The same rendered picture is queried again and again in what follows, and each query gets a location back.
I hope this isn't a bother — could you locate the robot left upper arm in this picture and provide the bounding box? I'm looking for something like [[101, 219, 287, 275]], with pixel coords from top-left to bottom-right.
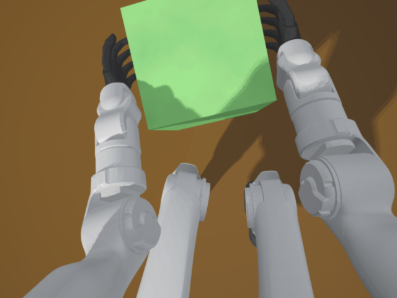
[[23, 196, 161, 298]]

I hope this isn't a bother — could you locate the left robot forearm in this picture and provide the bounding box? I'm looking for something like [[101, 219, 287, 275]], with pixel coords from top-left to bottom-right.
[[83, 83, 147, 221]]

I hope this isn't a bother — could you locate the robot left thigh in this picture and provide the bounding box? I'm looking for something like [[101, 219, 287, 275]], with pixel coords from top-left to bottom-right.
[[136, 171, 210, 298]]

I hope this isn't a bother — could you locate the carton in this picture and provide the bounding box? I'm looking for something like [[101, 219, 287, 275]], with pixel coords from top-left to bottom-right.
[[120, 0, 277, 130]]

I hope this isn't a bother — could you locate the right robot forearm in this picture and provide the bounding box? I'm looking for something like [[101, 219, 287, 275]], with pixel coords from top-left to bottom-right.
[[277, 39, 395, 200]]

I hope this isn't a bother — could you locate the robot right upper arm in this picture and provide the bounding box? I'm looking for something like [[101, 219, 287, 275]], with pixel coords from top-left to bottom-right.
[[298, 153, 397, 298]]

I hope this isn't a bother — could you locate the robot right foot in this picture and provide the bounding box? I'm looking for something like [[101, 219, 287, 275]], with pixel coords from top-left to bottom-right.
[[244, 180, 257, 247]]

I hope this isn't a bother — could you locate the robot left hand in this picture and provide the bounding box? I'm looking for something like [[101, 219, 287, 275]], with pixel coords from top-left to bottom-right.
[[102, 34, 136, 89]]

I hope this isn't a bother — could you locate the robot right hand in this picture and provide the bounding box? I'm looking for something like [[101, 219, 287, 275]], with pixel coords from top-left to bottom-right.
[[258, 0, 301, 53]]

